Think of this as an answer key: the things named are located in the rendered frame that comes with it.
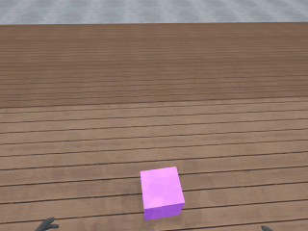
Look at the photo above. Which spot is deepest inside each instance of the robot left hand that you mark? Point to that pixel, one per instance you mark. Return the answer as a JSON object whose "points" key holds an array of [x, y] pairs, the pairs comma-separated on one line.
{"points": [[45, 225]]}

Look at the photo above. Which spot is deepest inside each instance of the carton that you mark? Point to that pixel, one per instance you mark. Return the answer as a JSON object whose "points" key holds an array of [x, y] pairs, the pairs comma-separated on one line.
{"points": [[162, 194]]}

